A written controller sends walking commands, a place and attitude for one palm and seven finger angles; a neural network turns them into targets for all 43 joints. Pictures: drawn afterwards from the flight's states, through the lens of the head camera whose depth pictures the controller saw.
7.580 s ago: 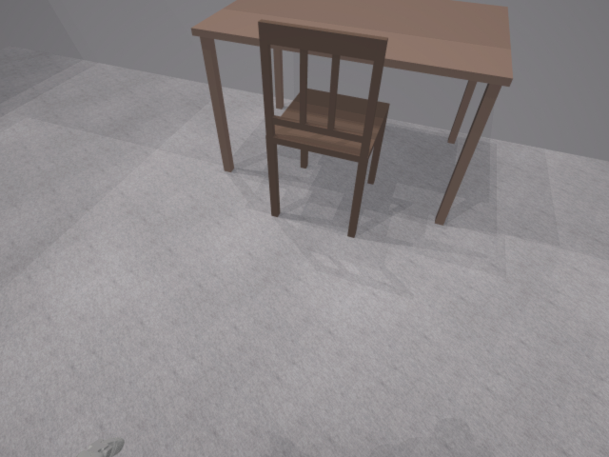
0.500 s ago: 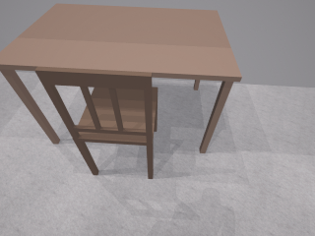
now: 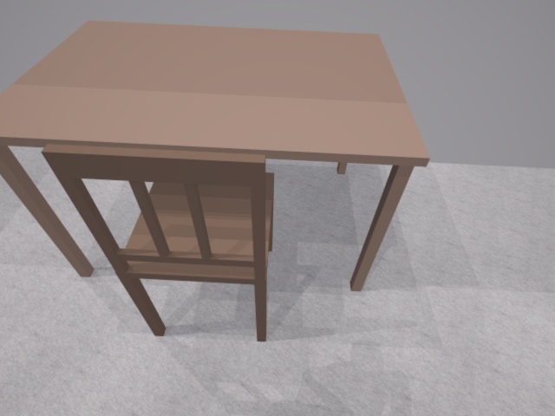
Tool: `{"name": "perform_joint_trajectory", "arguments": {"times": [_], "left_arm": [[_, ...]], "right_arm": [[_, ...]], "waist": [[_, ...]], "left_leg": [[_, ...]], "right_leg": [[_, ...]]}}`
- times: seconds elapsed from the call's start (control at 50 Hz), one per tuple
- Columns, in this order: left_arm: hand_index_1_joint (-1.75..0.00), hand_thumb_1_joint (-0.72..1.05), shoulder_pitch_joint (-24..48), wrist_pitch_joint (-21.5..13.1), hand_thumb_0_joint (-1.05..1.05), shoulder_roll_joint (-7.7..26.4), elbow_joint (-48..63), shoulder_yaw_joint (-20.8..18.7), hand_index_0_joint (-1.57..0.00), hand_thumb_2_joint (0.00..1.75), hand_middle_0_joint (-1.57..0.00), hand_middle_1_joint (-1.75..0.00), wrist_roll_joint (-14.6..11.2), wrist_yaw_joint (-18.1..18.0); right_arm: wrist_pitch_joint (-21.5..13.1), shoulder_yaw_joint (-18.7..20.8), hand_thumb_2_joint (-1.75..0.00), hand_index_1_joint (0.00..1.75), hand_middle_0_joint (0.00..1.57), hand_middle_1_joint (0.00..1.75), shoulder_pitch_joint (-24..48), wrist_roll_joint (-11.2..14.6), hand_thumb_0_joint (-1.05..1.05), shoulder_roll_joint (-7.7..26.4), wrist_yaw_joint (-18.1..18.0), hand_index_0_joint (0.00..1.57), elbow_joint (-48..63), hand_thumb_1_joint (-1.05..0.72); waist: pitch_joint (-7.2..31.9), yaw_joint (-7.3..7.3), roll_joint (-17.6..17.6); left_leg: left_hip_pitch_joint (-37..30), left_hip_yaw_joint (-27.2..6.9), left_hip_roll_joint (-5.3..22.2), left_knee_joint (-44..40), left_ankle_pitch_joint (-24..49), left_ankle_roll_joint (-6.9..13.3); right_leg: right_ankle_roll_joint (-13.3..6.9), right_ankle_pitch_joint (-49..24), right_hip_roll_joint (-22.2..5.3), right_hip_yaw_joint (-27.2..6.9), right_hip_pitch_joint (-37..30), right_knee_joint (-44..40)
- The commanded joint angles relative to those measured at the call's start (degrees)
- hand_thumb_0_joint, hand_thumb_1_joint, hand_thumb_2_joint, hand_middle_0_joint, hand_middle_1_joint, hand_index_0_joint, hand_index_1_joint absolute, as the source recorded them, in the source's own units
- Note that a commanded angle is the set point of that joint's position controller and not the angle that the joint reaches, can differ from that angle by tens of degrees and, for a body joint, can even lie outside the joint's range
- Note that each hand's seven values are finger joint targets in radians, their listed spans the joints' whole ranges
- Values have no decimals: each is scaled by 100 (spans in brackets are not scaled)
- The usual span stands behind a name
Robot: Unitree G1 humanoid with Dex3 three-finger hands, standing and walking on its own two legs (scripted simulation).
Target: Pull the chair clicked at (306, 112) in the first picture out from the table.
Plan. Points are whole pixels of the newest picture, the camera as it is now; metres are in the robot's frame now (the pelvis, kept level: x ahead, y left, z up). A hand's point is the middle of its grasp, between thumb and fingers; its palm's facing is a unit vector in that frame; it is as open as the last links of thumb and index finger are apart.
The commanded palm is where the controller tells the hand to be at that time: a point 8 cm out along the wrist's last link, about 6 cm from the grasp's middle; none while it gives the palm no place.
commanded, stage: shuffle to correct the standing spot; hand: left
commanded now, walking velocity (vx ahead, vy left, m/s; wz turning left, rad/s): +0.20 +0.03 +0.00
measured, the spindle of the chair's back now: (151, 220) +0.52 +0.31 -0.11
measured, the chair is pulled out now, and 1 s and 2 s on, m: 0.00 0.00 0.00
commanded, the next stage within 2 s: come to a stop and stand still in 0.16 s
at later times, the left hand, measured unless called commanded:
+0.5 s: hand out of the picture +0.08 +0.22 -0.19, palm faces +0.10 -0.98 -0.16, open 7.4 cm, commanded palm none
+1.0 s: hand out of the picture +0.11 +0.19 -0.15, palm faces +0.03 -0.97 -0.24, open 7.3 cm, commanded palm none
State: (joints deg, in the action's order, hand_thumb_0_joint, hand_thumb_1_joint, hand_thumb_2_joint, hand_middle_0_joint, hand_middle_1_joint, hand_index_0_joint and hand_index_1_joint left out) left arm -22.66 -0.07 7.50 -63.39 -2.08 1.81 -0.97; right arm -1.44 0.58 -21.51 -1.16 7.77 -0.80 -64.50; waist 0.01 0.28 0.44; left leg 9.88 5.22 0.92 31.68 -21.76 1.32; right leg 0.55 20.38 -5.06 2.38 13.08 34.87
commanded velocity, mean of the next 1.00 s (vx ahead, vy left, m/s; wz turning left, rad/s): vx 0.00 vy -0.01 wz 0.00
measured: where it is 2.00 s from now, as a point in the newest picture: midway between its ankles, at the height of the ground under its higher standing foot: outside the picture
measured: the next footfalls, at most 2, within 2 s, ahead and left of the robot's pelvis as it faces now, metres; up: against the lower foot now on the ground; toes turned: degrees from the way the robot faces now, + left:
left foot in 0.38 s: +0.21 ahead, +0.17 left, +0.00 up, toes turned +10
right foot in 0.80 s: +0.12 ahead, -0.11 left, +0.00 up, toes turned -3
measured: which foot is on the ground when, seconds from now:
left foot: down 0.00-0.10, up 0.12-0.36, down 0.38-0.78, up 0.80-1.00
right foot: down 0.00-0.40, up 0.42-0.78, down 0.80-1.00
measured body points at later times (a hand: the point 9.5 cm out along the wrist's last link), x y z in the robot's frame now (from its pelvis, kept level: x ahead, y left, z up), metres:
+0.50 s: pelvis +0.11 +0.05 -0.01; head +0.15 +0.08 +0.44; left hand +0.07 +0.27 -0.17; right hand +0.18 -0.18 -0.15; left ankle +0.17 +0.16 -0.73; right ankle +0.02 -0.09 -0.69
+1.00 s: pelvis +0.07 +0.01 +0.01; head +0.08 -0.01 +0.46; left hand +0.11 +0.24 -0.13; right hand +0.08 -0.23 -0.16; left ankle +0.06 +0.13 -0.69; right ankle +0.08 -0.11 -0.73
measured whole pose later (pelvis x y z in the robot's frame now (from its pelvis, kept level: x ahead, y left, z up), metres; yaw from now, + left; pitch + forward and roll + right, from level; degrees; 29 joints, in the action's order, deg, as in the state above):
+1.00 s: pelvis +0.07 +0.01 +0.01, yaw +0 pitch +0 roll +1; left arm -16.4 0.9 7.9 -56.9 -1.4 1.9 -1.7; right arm 3.2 3.1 -15.6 -1.3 11.9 0.3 -60.6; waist -0.1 0.5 -2.4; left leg 20.1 2.5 1.3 46.2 -21.4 -1.8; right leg -0.5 13.3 -1.6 2.7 12.5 26.1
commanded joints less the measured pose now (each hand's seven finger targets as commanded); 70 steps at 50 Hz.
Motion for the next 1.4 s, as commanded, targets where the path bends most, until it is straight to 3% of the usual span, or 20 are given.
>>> {"name": "perform_joint_trajectory", "arguments": {"times": [0.0,0.04,0.06,0.08,0.1,0.16,0.32,0.34,0.38,0.46,0.58,0.72,0.74,0.76,0.78,0.8,0.86,1.0,1.08,1.38], "left_arm": [[-30,90,314,-241,0,146,513,10,-20,90,-20,-30,-60,3],[-30,90,-235,-287,0,114,323,-65,-20,90,-20,-30,-84,29],[-30,90,-961,-338,0,399,96,-143,-20,90,-20,-30,-69,-3],[-30,90,-1628,-371,0,911,-94,-255,-20,90,-20,-30,-82,-71],[-30,90,-1767,-362,0,943,-166,-199,-20,90,-20,-30,-137,-110],[-30,90,-891,-357,0,558,37,-139,-20,90,-20,-30,-64,-168],[-30,90,35,-244,0,606,272,-134,-20,90,-20,-30,-41,-157],[-30,90,-104,-198,0,517,261,-93,-20,90,-20,-30,-62,-169],[-30,90,-593,-75,0,273,259,-38,-20,90,-20,-30,-176,-199],[-30,90,-291,158,0,363,295,-53,-20,90,-20,-30,-70,-232],[-30,90,61,319,0,544,739,-178,-20,90,-20,-30,-31,-100],[-30,90,-377,296,0,541,833,-187,-20,90,-20,-30,-18,-39],[-30,90,-662,262,0,671,733,-203,-20,90,-20,-30,25,-63],[-30,90,-404,179,0,1026,827,-189,-20,90,-20,-30,100,-98],[-30,90,306,168,0,1302,1104,-148,-20,90,-20,-30,56,-134],[-30,90,885,159,0,1417,1297,-143,-20,90,-20,-30,48,-154],[-30,90,1181,-44,0,1104,1230,-120,-20,90,-20,-30,-47,-141],[-30,90,345,-86,0,1206,764,-216,-20,90,-20,-30,-40,-117],[-30,90,458,-20,0,692,648,-96,-20,90,-20,-30,-145,-102],[-30,90,153,-54,0,412,-128,108,-20,90,-20,-30,-93,-120]], "right_arm": [[-113,93,-90,30,20,30,-996,-20,0,725,-135,20,-131,-90],[-107,58,-90,30,20,30,-457,15,0,720,-141,20,-13,-90],[-139,44,-90,30,20,30,-142,73,0,544,-110,20,163,-90],[-174,2,-90,30,20,30,159,73,0,254,-72,20,415,-90],[-107,86,-90,30,20,30,332,33,0,478,-83,20,498,-90],[-22,136,-90,30,20,30,613,-1,0,317,19,20,473,-90],[-31,105,-90,30,20,30,-74,27,0,189,93,20,264,-90],[-68,145,-90,30,20,30,-505,-2,0,494,33,20,154,-90],[-67,264,-90,30,20,30,-654,15,0,1223,-87,20,175,-90],[59,204,-90,30,20,30,430,13,0,1028,-246,20,510,-90],[149,409,-90,30,20,30,697,9,0,1206,-285,20,746,-90],[319,493,-90,30,20,30,1374,-58,0,1258,-104,20,1013,-90],[387,476,-90,30,20,30,1368,-29,0,1051,-64,20,1032,-90],[474,393,-90,30,20,30,1169,20,0,568,-19,20,1066,-90],[545,390,-90,30,20,30,1228,19,0,502,24,20,1183,-90],[597,409,-90,30,20,30,1178,-9,0,629,64,20,1189,-90],[479,353,-90,30,20,30,754,-46,0,727,103,20,786,-90],[244,206,-90,30,20,30,625,32,0,508,18,20,690,-90],[111,104,-90,30,20,30,130,-3,0,710,-91,20,400,-90],[37,-34,-90,30,20,30,70,59,0,518,-142,20,35,-90]], "waist": [[-783,211,-997],[-598,-213,-592],[-270,-515,349],[-73,-675,1634],[-88,-636,1041],[-882,-368,680],[-479,271,779],[-6,350,144],[587,209,-1624],[-296,5,-1352],[675,33,-649],[283,-293,-923],[146,-404,-219],[-218,-258,1396],[-531,-170,1900],[-760,51,1368],[-617,188,1064],[-141,-219,582],[-52,-149,-546],[-447,-77,-49]], "left_leg": [[-881,-1499,1405,-1122,3443,923],[150,-806,992,-384,3121,591],[1282,-262,441,624,2261,302],[2470,272,-84,1795,-226,38],[2705,-143,80,2638,-1163,9],[2989,-391,497,3103,-560,-35],[178,304,116,-93,1880,-129],[-508,2,336,-336,3030,-103],[-757,-1683,1943,-919,5841,702],[471,-1386,2007,-1148,5341,946],[-331,-865,2032,-932,4697,938],[1441,-690,1556,-1023,394,414],[1900,-326,1010,-491,-594,126],[2150,103,176,813,-1047,-251],[1833,-232,36,1874,-913,-265],[1450,-526,103,2456,-603,-226],[1660,-573,175,2534,292,-236],[852,-221,23,-182,-31,-281],[-197,-986,705,-1307,1906,69],[111,-866,550,-1575,1688,72]], "right_leg": [[-142,710,283,544,1480,442],[-249,-394,202,476,-146,-716],[-461,-1402,-384,-431,-1514,-1154],[-968,-2857,-1655,-1857,-2442,-1678],[-1326,-3308,-2145,-2128,-2331,-1777],[-1309,-2505,-1758,-1335,-1358,-1941],[-373,-2722,-628,539,-60,-897],[-180,-2347,-432,566,-75,-90],[113,1404,245,360,159,1364],[52,1240,98,-316,546,2517],[163,635,323,-490,1248,2977],[-32,-169,312,123,-602,-38],[-96,-348,191,-34,-879,-806],[-400,1003,-696,-1417,-81,-2072],[-831,2360,-1474,-2444,1245,-2960],[-934,2749,-1574,-2345,2123,-3225],[-574,800,-900,-1412,976,-2592],[-964,-1540,-1128,-1264,-604,-1761],[-277,-1177,-146,-428,109,-1024],[-63,-1444,-153,-253,-337,-1385]]}}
